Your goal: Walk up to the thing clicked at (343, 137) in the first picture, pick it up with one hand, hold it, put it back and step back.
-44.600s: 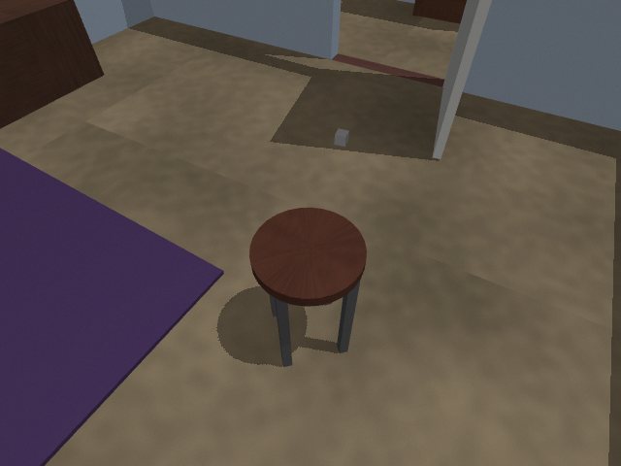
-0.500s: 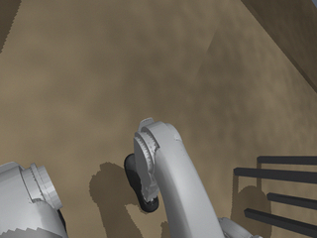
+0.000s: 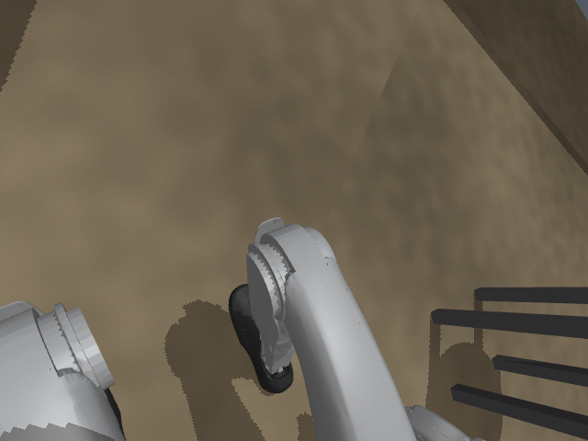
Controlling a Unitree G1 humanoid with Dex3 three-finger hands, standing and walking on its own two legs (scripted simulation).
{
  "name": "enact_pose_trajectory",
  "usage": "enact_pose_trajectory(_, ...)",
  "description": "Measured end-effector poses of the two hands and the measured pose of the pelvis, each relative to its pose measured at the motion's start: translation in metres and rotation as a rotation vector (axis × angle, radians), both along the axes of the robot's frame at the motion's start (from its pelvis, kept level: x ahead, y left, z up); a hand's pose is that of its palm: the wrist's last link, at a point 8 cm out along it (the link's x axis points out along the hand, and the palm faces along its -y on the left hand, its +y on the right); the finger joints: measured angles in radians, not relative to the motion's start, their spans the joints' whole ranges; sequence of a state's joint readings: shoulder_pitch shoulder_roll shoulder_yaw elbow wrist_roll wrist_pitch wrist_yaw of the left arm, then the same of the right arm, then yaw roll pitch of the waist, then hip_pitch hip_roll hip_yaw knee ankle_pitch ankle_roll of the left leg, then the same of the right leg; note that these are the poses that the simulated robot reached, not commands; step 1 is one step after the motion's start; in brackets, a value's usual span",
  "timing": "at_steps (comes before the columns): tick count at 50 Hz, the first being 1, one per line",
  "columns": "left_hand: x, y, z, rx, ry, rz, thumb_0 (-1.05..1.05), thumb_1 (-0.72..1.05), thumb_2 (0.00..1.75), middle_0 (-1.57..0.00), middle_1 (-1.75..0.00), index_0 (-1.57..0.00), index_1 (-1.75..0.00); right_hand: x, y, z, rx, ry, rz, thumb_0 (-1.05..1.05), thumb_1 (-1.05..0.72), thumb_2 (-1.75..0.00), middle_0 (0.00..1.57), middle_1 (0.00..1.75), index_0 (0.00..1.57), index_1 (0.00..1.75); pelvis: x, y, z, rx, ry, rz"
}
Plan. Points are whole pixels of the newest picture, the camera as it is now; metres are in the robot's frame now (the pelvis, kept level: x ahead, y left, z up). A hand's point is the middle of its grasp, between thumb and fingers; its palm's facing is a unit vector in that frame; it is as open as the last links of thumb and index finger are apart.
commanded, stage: settle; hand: left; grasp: from above
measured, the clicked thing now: out of the picture +0.39 +0.38 -0.28
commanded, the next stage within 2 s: lift in 0.88 s
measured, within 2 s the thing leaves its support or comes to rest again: leaves its support in 0.36 s
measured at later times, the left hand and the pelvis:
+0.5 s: hand out of the picture +0.39 +0.38 -0.22, palm faces -0.13 -0.41 -0.90, open 9.3 cm; pelvis +0.01 +0.00 +0.01, yaw +1 degrees
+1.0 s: hand out of the picture +0.39 +0.37 -0.13, palm faces -0.09 -0.41 -0.91, open 9.4 cm; pelvis +0.01 -0.02 +0.03, yaw +6 degrees
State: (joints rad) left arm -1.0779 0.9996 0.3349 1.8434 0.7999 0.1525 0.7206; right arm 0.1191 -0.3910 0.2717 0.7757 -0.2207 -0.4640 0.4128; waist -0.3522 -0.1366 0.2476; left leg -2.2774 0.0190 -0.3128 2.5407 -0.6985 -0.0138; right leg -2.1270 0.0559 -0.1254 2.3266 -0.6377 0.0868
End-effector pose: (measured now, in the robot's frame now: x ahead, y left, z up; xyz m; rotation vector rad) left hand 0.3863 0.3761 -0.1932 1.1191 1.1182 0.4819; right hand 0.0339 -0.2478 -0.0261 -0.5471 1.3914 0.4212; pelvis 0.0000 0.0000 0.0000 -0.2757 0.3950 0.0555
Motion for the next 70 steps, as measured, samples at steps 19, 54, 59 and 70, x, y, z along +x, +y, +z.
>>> enact_pose_trajectory(19, 0.001, 0.003, 0.008, -0.027, -0.033, 0.014, 0.00, 0.09, 0.45, -0.73, -0.52, -0.77, -0.48, 0.004, -0.003, -0.008, 0.006, 0.019, -0.045, 0.01, -0.91, -0.90, 0.20, 0.30, 0.20, 0.30, 0.004, -0.003, 0.002, 0.014, 0.043, 0.006)
enact_pose_trajectory(54, 0.004, -0.005, 0.127, 0.023, -0.058, 0.145, 0.00, 0.07, 0.47, -0.75, -0.50, -0.77, -0.49, 0.019, -0.041, -0.026, 0.015, -0.022, -0.201, 0.01, -0.91, -0.90, 0.20, 0.30, 0.20, 0.29, 0.010, -0.021, 0.033, 0.121, 0.189, 0.038)
enact_pose_trajectory(59, 0.001, -0.007, 0.139, 0.010, -0.051, 0.125, 0.00, 0.08, 0.41, -0.80, -0.45, -0.83, -0.43, 0.026, -0.037, -0.028, 0.027, -0.048, -0.231, 0.01, -0.92, -0.90, 0.20, 0.30, 0.20, 0.30, 0.011, -0.021, 0.040, 0.128, 0.204, 0.042)
enact_pose_trajectory(70, -0.021, -0.005, 0.189, 0.029, -0.050, 0.069, -0.01, 0.06, 0.38, -0.87, -0.38, -0.89, -0.36, 0.069, -0.024, -0.019, 0.069, -0.174, -0.251, 0.01, -0.93, -0.90, 0.20, 0.30, 0.20, 0.30, 0.010, -0.021, 0.066, 0.141, 0.215, 0.057)
